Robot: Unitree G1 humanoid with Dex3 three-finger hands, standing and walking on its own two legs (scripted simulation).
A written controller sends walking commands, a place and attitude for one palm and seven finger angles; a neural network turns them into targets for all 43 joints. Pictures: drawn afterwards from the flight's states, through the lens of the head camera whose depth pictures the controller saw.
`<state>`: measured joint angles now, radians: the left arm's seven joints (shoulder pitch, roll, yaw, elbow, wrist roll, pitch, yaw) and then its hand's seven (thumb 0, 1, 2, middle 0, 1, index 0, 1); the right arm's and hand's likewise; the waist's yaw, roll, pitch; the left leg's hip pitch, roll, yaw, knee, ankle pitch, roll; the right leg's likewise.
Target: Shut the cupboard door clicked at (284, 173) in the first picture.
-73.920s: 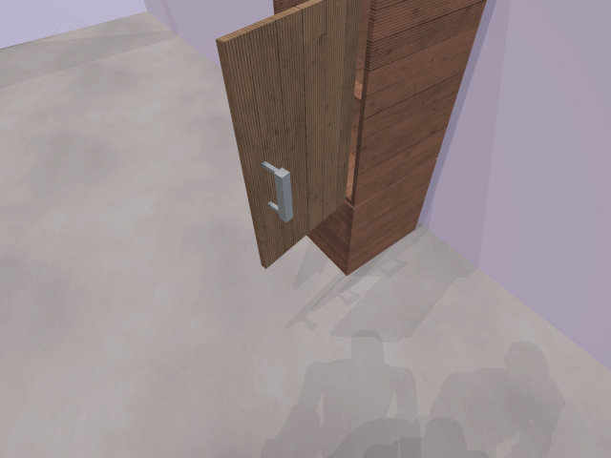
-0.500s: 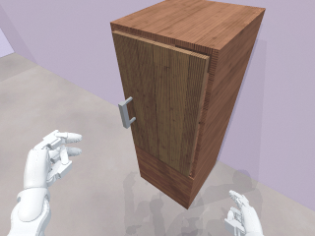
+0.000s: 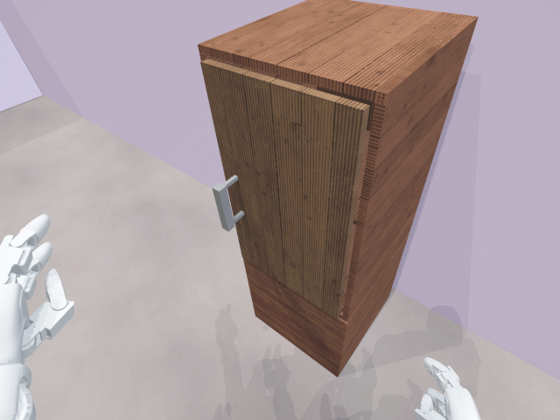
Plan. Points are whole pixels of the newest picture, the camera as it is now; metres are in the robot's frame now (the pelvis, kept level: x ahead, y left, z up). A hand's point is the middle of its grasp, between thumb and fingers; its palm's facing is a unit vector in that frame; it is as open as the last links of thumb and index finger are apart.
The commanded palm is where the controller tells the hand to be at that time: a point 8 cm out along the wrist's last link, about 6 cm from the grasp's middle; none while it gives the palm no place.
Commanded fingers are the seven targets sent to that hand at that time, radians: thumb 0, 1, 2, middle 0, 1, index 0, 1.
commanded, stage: draw the hand back to the body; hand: left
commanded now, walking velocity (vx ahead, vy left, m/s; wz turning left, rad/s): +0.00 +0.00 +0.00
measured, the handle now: (230, 203) +0.60 +0.21 -0.07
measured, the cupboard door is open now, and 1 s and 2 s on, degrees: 0 0 0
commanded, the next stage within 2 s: step back with the hand held close in 0.10 s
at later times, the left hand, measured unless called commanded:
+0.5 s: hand (53, 302) +0.19 +0.28 +0.15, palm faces +0.36 -0.78 -0.51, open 7.4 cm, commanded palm +0.13 +0.32 +0.18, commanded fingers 0.00 0.90 0.90 -0.20 -0.30 -0.20 -0.30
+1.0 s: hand out of the picture +0.06 +0.30 +0.16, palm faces +0.52 -0.72 -0.47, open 7.4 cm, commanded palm -0.01 +0.33 +0.18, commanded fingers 0.00 0.90 0.90 -0.20 -0.30 -0.20 -0.30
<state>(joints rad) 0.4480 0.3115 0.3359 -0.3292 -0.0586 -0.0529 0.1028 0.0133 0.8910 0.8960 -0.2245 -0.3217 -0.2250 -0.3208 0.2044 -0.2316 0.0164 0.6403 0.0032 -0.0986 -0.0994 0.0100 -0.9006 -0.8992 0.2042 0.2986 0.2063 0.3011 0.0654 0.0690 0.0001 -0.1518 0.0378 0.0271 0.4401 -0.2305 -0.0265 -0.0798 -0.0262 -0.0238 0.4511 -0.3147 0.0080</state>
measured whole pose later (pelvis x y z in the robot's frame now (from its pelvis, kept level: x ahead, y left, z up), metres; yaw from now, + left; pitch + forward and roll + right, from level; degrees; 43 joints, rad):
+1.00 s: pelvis -0.12 +0.02 -0.02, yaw +6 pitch -2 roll -2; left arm 0.51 0.40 0.45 -0.49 -0.02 -0.24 0.15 0.01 0.89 0.90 -0.21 -0.30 -0.21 -0.30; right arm 0.24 -0.22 0.00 0.58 0.00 -0.07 -0.10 0.01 -0.90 -0.90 0.21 0.30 0.21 0.30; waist -0.01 0.02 0.05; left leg -0.49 0.04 0.00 0.65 -0.27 0.03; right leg -0.35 0.01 -0.01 0.61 -0.23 0.02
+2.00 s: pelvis -0.34 +0.00 +0.00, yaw +2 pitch -1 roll +0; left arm 0.57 0.46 0.43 -0.57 -0.04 -0.19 0.15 0.01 0.89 0.90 -0.21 -0.30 -0.21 -0.30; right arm 0.26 -0.18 0.01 0.63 -0.03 -0.10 -0.07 0.01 -0.90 -0.90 0.21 0.30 0.21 0.30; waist -0.02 -0.04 0.00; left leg -0.51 -0.01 0.04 0.76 -0.35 -0.02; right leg -0.27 0.02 -0.02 0.54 -0.31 -0.08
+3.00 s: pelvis -0.32 +0.03 +0.00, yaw +1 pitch -2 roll -1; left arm 0.33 0.19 0.02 1.04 0.01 0.02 0.01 -0.01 0.94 0.90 -0.20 -0.30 -0.20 -0.30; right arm 0.30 -0.18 0.00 1.01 -0.02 0.02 -0.03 0.00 -0.90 -0.90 0.20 0.30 0.20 0.30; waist -0.01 0.01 0.05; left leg -0.24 0.05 0.06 0.47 -0.20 0.00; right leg -0.17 0.01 -0.10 0.42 -0.23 -0.03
